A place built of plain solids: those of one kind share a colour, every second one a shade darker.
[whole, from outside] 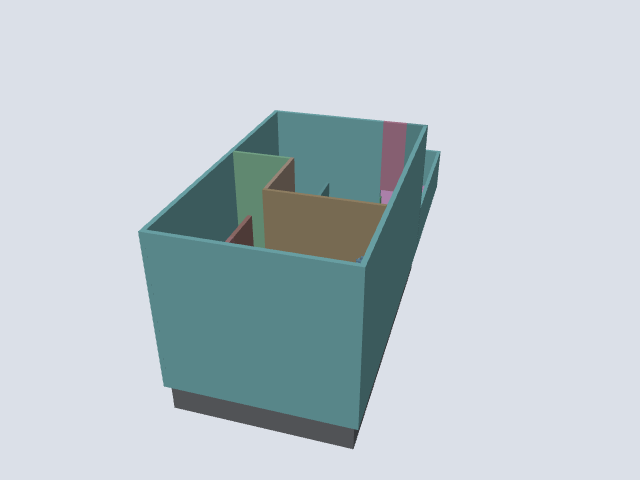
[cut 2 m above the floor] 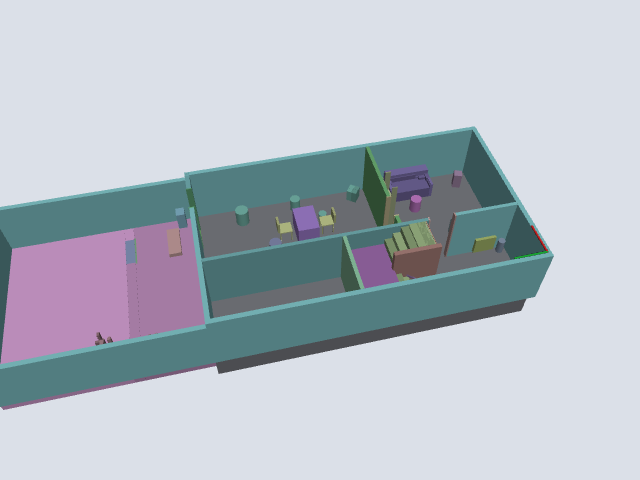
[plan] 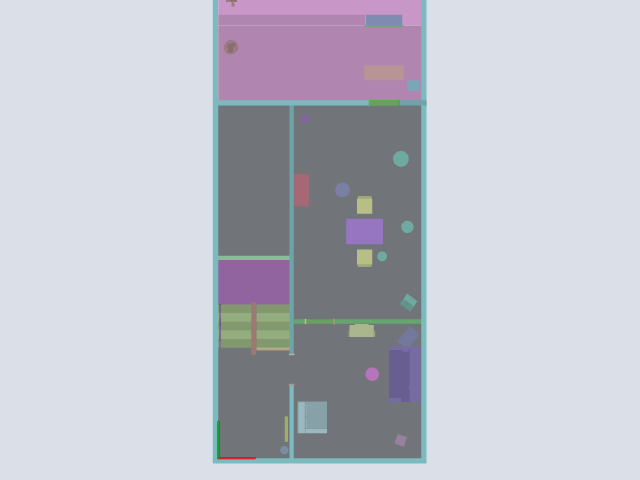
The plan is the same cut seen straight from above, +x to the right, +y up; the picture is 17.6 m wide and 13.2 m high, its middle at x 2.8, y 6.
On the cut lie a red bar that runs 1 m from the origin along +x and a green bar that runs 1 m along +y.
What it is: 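A terraced town house, two up and two down, 5.6 m between the party walls, 9.7 m deep; a hall 1.96 m wide; a stair of 12 risers of 215 mm on goings of 238 mm, 0.91 m wide, between walls, up a first flight to a half landing at the back, then back toward the front up a second flight beside it, a wall between them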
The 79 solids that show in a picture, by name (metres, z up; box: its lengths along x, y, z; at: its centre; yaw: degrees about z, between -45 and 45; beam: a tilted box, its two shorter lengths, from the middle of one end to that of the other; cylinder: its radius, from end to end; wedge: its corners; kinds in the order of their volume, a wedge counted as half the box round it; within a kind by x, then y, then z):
{
 "wall_1": {"box": [0.15, 10.0, 5.23], "at": [-0.07, 4.85, 2.56]},
 "wall_2": {"box": [0.15, 6.3, 1.85], "at": [-0.07, 12.85, 0.88]},
 "wall_3": {"box": [4.28, 0.15, 5.23], "at": [1.99, 9.77, 2.56]},
 "wall_4": {"box": [0.12, 2.0, 2.53], "at": [2.02, 1.0, 1.21]},
 "wall_5": {"box": [0.12, 6.82, 2.53], "at": [2.02, 6.28, 1.21]},
 "wall_6": {"box": [5.88, 0.15, 5.23], "at": [2.79, -0.07, 2.56]},
 "wall_7": {"box": [5.88, 0.15, 1.85], "at": [2.79, 15.92, 0.88]},
 "wall_8": {"box": [0.74, 0.15, 5.23], "at": [5.36, 9.77, 2.56]},
 "wall_9": {"box": [0.15, 10.0, 5.23], "at": [5.66, 4.85, 2.56]},
 "wall_10": {"box": [0.15, 6.3, 1.85], "at": [5.66, 12.85, 0.88]},
 "ground_1": {"box": [4.06, 0.3, 0.5], "at": [2.03, 12.05, -0.25]},
 "ground_2": {"box": [5.58, 2.06, 0.5], "at": [2.79, 10.87, -0.25]},
 "ground_3": {"box": [5.58, 3.65, 0.5], "at": [2.79, 14.02, -0.25]},
 "ground_4": {"box": [0.52, 0.3, 0.5], "at": [5.32, 12.05, -0.25]},
 "tread_1": {"box": [0.91, 0.72, 0.26], "at": [0.45, 3.4, 0.08]},
 "tread_2": {"box": [0.91, 0.72, 0.48], "at": [0.45, 3.64, 0.19]},
 "tread_3": {"box": [0.91, 0.72, 0.69], "at": [0.45, 3.87, 0.3]},
 "tread_4": {"box": [0.91, 0.72, 0.91], "at": [0.45, 4.11, 0.4]},
 "tread_5": {"box": [0.91, 0.72, 1.12], "at": [0.45, 4.35, 0.51]},
 "tread_6": {"box": [0.91, 0.3, 2.41], "at": [1.51, 3.13, 1.16]},
 "tread_7": {"box": [0.91, 0.54, 2.2], "at": [1.51, 3.25, 1.05]},
 "tread_8": {"box": [0.91, 0.72, 1.98], "at": [1.51, 3.4, 0.94]},
 "tread_9": {"box": [0.91, 0.72, 1.77], "at": [1.51, 3.64, 0.83]},
 "tread_10": {"box": [0.91, 0.72, 1.55], "at": [1.51, 3.87, 0.73]},
 "half_landing_1": {"box": [1.96, 1.22, 1.34], "at": [0.98, 4.84, 0.62]},
 "landing_end_wall_1": {"box": [1.96, 0.12, 5.23], "at": [0.98, 5.51, 2.56]},
 "upper_back_wall_1": {"box": [3.62, 0.12, 2.7], "at": [3.77, 3.1, 3.83]},
 "slotfit_sofa_1": {"box": [0.37, 0.1, 0.63], "at": [4.88, 3.03, 0.27]},
 "slotfit_sofa_2": {"box": [0.45, 0.11, 0.58], "at": [4.92, 1.6, 0.24]},
 "slotfit_sofa_3": {"box": [0.57, 1.32, 0.49], "at": [4.98, 2.31, 0.19]},
 "slotfit_sofa_4": {"box": [0.35, 0.13, 0.63], "at": [5.21, 1.61, 0.27]},
 "slotfit_sofa_5": {"box": [0.35, 0.15, 0.63], "at": [5.24, 3.0, 0.27]},
 "slotfit_sofa_6": {"box": [0.07, 1.0, 0.68], "at": [5.28, 2.5, 0.29]},
 "slotfit_sofa_7": {"box": [0.42, 0.36, 0.58], "at": [5.35, 1.72, 0.24]},
 "slotfit_sofa_8": {"box": [0.3, 1.53, 0.79], "at": [5.41, 2.31, 0.35]},
 "kitchen_wall_1": {"box": [0.3, 0.12, 2.53], "at": [2.23, 3.76, 1.21]},
 "kitchen_wall_2": {"box": [2.37, 0.12, 2.53], "at": [4.4, 3.76, 1.21]},
 "upper_partition_1": {"box": [0.12, 2.41, 2.7], "at": [2.02, 4.36, 3.83]},
 "stair_spine_1": {"box": [0.14, 1.44, 3.63], "at": [0.98, 3.56, 1.76]},
 "kitchen_table_1": {"box": [1.02, 0.71, 0.8], "at": [4.03, 6.23, 0.35]},
 "slotfit_chair_1": {"box": [0.17, 0.85, 0.88], "at": [2.29, 1.11, 0.39]},
 "slotfit_chair_2": {"box": [0.23, 0.87, 0.85], "at": [2.29, 1.12, 0.37]},
 "slotfit_chair_3": {"box": [0.62, 0.09, 0.73], "at": [2.67, 1.51, 0.31]},
 "slotfit_chair_4": {"box": [0.6, 0.07, 0.73], "at": [2.68, 0.75, 0.31]},
 "slotfit_chair_5": {"box": [0.56, 0.62, 0.45], "at": [2.71, 1.12, 0.18]},
 "back_wall_over_door_1": {"box": [0.88, 0.15, 2.74], "at": [4.56, 9.77, 3.81]},
 "slotfit_kitchen_wall_table_1": {"box": [0.4, 0.89, 0.9], "at": [2.29, 7.37, 0.4]},
 "slotfit_storage_1": {"box": [0.025, 0.18, 1.99], "at": [3.59, 3.42, 0.94]},
 "slotfit_storage_2": {"box": [0.68, 0.34, 1.2], "at": [3.94, 3.5, 0.55]},
 "slotfit_storage_3": {"box": [0.04, 0.18, 1.99], "at": [4.3, 3.42, 0.94]},
 "clutter_kitchen_1": {"cylinder": 0.14, "from": [4.51, 5.55, -0.05], "to": [4.51, 5.55, 0.29]},
 "clutter_kitchen_2": {"cylinder": 0.22, "from": [5.02, 8.23, -0.05], "to": [5.02, 8.23, 0.57]},
 "clutter_kitchen_3": {"box": [0.18, 0.18, 0.49], "at": [5.11, 4.26, 0.2], "yaw": -36.9},
 "clutter_kitchen_4": {"cylinder": 0.17, "from": [5.21, 6.36, -0.05], "to": [5.21, 6.36, 0.49]},
 "clutter_kitchen_5": {"box": [0.18, 0.17, 0.49], "at": [5.22, 4.4, 0.2], "yaw": -36.9},
 "clutter_kitchen_6": {"box": [0.19, 0.17, 0.49], "at": [5.26, 4.15, 0.2], "yaw": -36.9},
 "tread_head_1": {"box": [0.91, 0.06, 2.56], "at": [1.51, 3.01, 1.23]},
 "guard_1": {"box": [0.14, 0.7, 1.1], "at": [0.98, 2.49, 3.03]},
 "yard_feature_fill_1": {"box": [1.0, 0.3, 0.3], "at": [4.56, 12.05, -0.15]},
 "yard_step_1": {"box": [1.09, 0.41, 0.2], "at": [4.56, 10.6, 0.05]},
 "box_cardboard_1": {"box": [0.35, 0.54, 0.41], "at": [5.23, 3.31, 0.16], "yaw": -38.8},
 "own_basket_passage_1": {"cylinder": 0.2, "from": [3.42, 7.37, -0.05], "to": [3.42, 7.37, 0.51]},
 "own_bin_1": {"box": [0.33, 0.28, 0.69], "at": [5.37, 10.25, 0.3]},
 "slotfit_low_table_1": {"cylinder": 0.19, "from": [4.24, 2.31, -0.05], "to": [4.24, 2.31, 0.5]},
 "clutter_front_1": {"box": [0.28, 0.28, 0.62], "at": [5.02, 0.49, 0.26], "yaw": -19.7},
 "own_plant_yard_1": {"cylinder": 0.19, "from": [0.34, 11.29, -0.05], "to": [0.34, 11.29, 0.33]},
 "radiator_1": {"box": [0.1, 0.7, 0.6], "at": [1.88, 0.8, 0.42]},
 "side_chair_1": {"box": [0.38, 0.08, 0.38], "at": [4.03, 5.29, 0.65]},
 "side_chair_2": {"box": [0.42, 0.42, 0.04], "at": [4.03, 5.53, 0.43]},
 "side_chair_3": {"box": [0.42, 0.42, 0.04], "at": [4.03, 6.93, 0.43]},
 "side_chair_4": {"box": [0.38, 0.08, 0.38], "at": [4.03, 7.17, 0.65]},
 "umbrella_stand_1": {"cylinder": 0.12, "from": [1.82, 0.22, 0.0], "to": [1.82, 0.22, 0.5]},
 "threshold_1": {"box": [0.83, 0.13, 0.07], "at": [2.8, 3.76, -0.01]},
 "threshold_2": {"box": [0.85, 0.16, 0.08], "at": [4.56, 9.77, -0.01]},
 "yard_feature_wall_1": {"box": [1.1, 0.05, 0.3], "at": [4.56, 11.87, -0.15]},
 "own_bin_waste_kitchen_1": {"cylinder": 0.12, "from": [2.38, 9.34, -0.05], "to": [2.38, 9.34, 0.31]},
 "doorframe_back_1": {"box": [0.038, 0.19, 2.15], "at": [4.97, 9.77, 1.02]},
 "doorframe_front_room_1": {"box": [0.16, 0.045, 2.15], "at": [2.02, 2.02, 1.02]},
 "doorframe_kitchen_1": {"box": [0.04, 0.16, 2.15], "at": [3.19, 3.76, 1.02]}
}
